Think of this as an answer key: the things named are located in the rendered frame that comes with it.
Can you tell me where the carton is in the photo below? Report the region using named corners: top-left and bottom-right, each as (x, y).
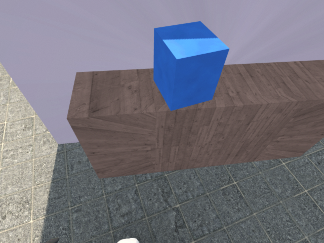
top-left (153, 21), bottom-right (229, 111)

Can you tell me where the pedestal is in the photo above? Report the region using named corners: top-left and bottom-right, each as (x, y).
top-left (67, 60), bottom-right (324, 179)

